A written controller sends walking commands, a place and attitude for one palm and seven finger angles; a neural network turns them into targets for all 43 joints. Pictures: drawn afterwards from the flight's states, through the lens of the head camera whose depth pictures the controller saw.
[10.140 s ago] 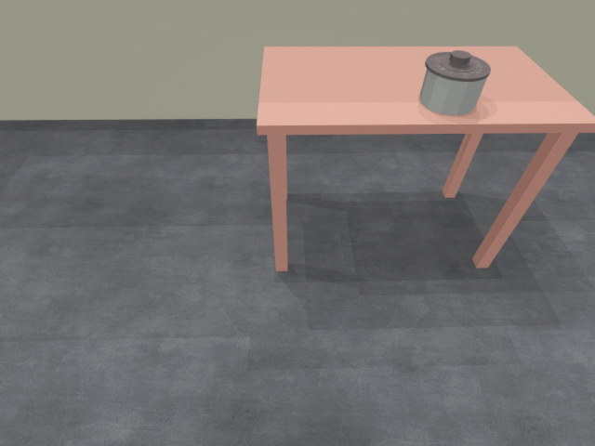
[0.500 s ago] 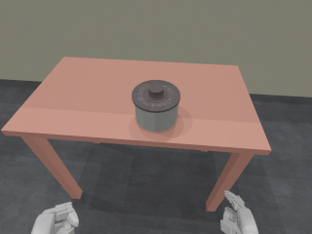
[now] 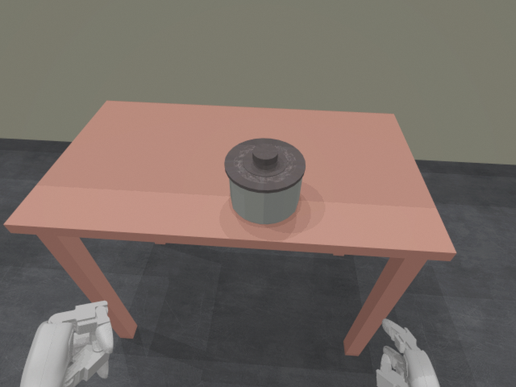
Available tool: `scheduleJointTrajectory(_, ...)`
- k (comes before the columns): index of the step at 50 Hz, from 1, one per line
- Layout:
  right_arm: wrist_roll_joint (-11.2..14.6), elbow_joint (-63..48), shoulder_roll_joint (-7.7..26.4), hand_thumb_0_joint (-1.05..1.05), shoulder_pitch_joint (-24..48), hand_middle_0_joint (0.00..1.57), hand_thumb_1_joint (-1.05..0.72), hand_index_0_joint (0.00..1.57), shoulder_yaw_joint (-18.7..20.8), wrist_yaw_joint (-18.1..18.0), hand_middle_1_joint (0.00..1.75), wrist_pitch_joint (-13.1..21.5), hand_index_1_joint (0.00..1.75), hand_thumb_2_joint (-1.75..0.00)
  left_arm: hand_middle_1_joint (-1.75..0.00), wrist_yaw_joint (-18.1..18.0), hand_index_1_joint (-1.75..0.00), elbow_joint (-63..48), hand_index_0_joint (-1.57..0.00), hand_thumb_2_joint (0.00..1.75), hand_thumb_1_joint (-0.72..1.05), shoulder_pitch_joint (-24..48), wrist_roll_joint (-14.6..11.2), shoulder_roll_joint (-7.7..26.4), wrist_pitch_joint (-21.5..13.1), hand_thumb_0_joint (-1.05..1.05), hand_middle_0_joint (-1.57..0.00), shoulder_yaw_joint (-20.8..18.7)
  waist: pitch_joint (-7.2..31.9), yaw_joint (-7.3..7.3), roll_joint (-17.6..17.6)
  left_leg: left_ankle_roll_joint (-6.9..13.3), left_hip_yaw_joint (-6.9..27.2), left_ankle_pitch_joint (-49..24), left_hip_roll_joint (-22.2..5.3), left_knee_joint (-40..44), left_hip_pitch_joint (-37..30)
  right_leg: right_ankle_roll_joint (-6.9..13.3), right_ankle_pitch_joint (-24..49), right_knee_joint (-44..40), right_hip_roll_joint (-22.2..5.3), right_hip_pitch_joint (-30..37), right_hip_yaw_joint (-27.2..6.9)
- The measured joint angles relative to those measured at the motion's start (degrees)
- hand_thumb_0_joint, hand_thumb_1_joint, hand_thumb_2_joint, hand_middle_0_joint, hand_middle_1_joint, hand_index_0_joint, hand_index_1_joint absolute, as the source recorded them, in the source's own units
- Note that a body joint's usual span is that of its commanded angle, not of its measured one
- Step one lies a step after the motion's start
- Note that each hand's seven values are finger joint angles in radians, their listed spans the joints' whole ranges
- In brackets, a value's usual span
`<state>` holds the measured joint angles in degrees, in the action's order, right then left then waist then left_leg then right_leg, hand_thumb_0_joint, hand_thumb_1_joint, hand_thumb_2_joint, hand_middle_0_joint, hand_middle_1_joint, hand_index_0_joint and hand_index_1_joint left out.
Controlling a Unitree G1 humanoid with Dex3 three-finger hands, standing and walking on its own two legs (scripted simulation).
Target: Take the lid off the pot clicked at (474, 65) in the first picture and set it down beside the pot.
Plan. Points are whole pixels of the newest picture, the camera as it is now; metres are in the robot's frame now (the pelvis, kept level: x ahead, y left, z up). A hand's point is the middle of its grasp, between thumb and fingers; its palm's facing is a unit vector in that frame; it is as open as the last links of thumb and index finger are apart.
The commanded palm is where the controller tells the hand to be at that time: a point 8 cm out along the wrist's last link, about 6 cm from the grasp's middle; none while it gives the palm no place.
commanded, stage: raise the hand higher, near the body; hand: left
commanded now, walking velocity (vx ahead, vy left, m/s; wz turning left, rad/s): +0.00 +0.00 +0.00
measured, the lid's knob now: (265, 154) +0.54 +0.05 +0.08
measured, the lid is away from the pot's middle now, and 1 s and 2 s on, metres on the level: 0.00 0.00 0.00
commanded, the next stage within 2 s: reach forward and open the fingers in 0.30 s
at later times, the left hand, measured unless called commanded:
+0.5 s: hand (103, 312) +0.17 +0.22 +0.10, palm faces +0.24 -0.63 -0.74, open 3.1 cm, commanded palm +0.13 +0.25 +0.13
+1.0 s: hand (92, 283) +0.21 +0.24 +0.11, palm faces -0.17 -0.04 -0.98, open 5.2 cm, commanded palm +0.19 +0.23 +0.17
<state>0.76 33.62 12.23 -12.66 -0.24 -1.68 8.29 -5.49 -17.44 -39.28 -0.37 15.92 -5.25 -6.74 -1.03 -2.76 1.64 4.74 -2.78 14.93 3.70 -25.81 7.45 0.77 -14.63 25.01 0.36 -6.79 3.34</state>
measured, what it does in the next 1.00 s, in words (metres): stands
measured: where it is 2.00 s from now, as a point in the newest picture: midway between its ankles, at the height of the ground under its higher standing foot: outside the picture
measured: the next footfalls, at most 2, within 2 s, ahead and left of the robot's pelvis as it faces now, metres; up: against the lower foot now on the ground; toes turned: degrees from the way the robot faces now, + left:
none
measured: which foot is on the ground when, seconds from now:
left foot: down 0.00-1.00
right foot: down 0.00-1.00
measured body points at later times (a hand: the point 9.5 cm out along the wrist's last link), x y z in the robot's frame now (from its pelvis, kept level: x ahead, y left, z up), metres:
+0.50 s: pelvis -0.01 -0.02 +0.00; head -0.01 -0.05 +0.45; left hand +0.16 +0.25 +0.14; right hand +0.18 -0.24 -0.09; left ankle -0.01 +0.06 -0.74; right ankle -0.01 -0.11 -0.74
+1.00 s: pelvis -0.01 -0.03 +0.00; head -0.01 -0.08 +0.45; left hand +0.21 +0.24 +0.17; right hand +0.21 -0.26 -0.09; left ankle -0.01 +0.06 -0.74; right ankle -0.01 -0.11 -0.74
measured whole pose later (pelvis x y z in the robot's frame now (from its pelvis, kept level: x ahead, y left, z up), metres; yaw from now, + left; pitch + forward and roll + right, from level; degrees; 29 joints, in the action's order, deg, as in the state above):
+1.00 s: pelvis -0.01 -0.03 +0.00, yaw +1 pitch -2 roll +0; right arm 3.0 32.2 17.1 -5.1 -0.6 -0.9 -4.7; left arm 11.2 -14.6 -16.7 41.5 39.3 0.8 -7.5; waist -0.6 -3.0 7.2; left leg 2.6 -1.3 13.7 1.9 -26.4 11.2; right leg 3.3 -13.7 25.1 2.1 -10.1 4.9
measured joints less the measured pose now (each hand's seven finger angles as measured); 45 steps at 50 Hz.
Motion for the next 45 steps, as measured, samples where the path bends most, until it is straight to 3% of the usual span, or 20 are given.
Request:
scheduleJointTrajectory(9, -0.06, -0.53, -0.49, 0.01, 0.76, 0.21, -0.9, 0.2, -1.04, 0.1, 0.3, -0.39, 0.3, -0.89, -1.5, -0.26, -1.5, -2.07, -1.3, 0.9, 0.9, 2.34, -0.51, 0.33, 0.02, 0.02, -1.3, -1.32, -0.59, -0.94, 0.94, -0.29, 0.49, -0.14, -0.26, -0.32, 0.18, 0.36, 0.17, -0.07, 0.26, 0.12, 0.52)
scheduleJointTrajectory(21, -0.03, 0.83, -0.35, 0.01, 0.13, 0.21, -0.9, 0.21, -1.37, -0.26, 0.3, -0.89, 0.3, -0.89, -1.5, -0.7, -1.5, -4.88, -1.3, 0.9, 0.89, 4.84, -1.44, 1.79, -0.98, 0.02, -1.3, -4.44, -1.07, -0.64, 1.73, -1.31, 0.74, -0.28, -1.3, 0.02, -0.24, 1.43, 0.59, -1.06, 1.34, 0.75, 0.71)
scheduleJointTrajectory(23, -0.37, 0.36, 0.33, 0.01, 0.07, 0.21, -0.9, 0.2, -1.63, 0.06, 0.3, -2.6, 0.3, -0.89, -1.5, -2.26, -1.49, -6.25, -1.3, 0.9, 0.89, 5.21, 9.61, 4.36, 1.1, 0.02, -1.3, -4.18, 0.23, -1.06, 1.69, -1.47, 0.38, -0.04, -1.48, -0.73, 1.53, 1.7, 0.23, 0.22, 1.45, -1.38, 0.43)
scheduleJointTrajectory(27, -0.31, -0.79, 2.24, 0.01, 2.67, 0.21, -0.9, 0.2, -1.32, 1.4, 0.3, -7.13, 0.3, -0.89, -1.46, -3.65, -1.46, -6.7, -1.29, 0.91, 0.86, 7.9, 26.73, 8.94, 6.09, 0.01, -1.29, -1.94, 0.31, -1.4, 2.66, -1.68, -0.34, 0.42, -1.73, -2.84, 5.16, 2.15, -0.56, 3.29, 1.56, -5.69, -0.14)
scheduleJointTrajectory(30, 0.03, -1.47, 3.43, 0.01, 4.8, 0.21, -0.9, 0.2, -1.19, 1.79, 0.3, -11.17, 0.3, -0.89, -1.4, -2.36, -1.39, -6.63, -1.27, 0.93, 0.8, 7.56, 36.3, 13.16, 9.71, 0.01, -1.27, -0.69, 0.87, -1.72, 3.71, -1.81, -1.32, 0.58, -2.16, -3.38, 6.77, 2.31, -0.57, 4.29, 1.94, -7.84, -1.07)
scheduleJointTrajectory(32, 0.4, -1.31, 4.03, 0.01, 5.76, 0.21, -0.9, 0.2, -0.92, 1.56, 0.3, -12.97, 0.3, -0.89, -1.34, -0.85, -1.34, -5.65, -1.25, 0.95, 0.75, 8.29, 40.64, 16.21, 11.08, 0.01, -1.25, -0.17, 1.36, -1.78, 4.41, -1.86, -1.28, 0.59, -2.15, -3.35, 7.02, 2.36, -0.71, 4.45, 1.94, -8.14, -1.05)
scheduleJointTrajectory(35, 1.36, -0.49, 4.69, 0.01, 7.07, 0.2, -0.9, 0.2, -0.48, 1.24, 0.3, -14.37, 0.3, -0.89, -1.25, 2.63, -1.25, -2.71, -1.23, 1.0, 0.67, 10.6, 43.39, 18.66, 12.11, 0.01, -1.22, -0.03, 1.87, -1.55, 5.57, -1.92, -0.68, 0.45, -2.02, -2.95, 6.54, 2.38, -0.79, 3.94, 1.84, -7.41, -0.5)
scheduleJointTrajectory(40, 2.23, -0.65, 5.03, 0.01, 7.8, 0.2, -0.9, 0.2, -0.2, 0.48, 0.3, -14.21, 0.3, -0.89, -1.09, 10.63, -1.08, 1.09, -1.18, 1.08, 0.53, 14.16, 41.55, 19.48, 12.01, 0.01, -1.18, 0.75, 1.75, -0.89, 6.24, -1.99, 0.44, 0.1, -1.79, -2.1, 5.15, 2.37, -0.7, 2.8, 1.67, -5.54, 0.55)
scheduleJointTrajectory(45, 1.94, -0.67, 5.12, 0.01, 7.34, 0.2, -0.9, 0.2, -0.46, -0.61, 0.3, -12.63, 0.3, -0.89, -0.91, 15.68, -0.91, 0.7, -1.12, 1.17, 0.38, 19.12, 42.14, 22.27, 7.8, 0.0, -1.13, 1.94, 1.35, -0.91, 5.59, -2.1, 1.61, -0.44, -1.66, -1.41, 4.07, 2.5, -0.21, 1.35, 1.61, -3.78, 1.66)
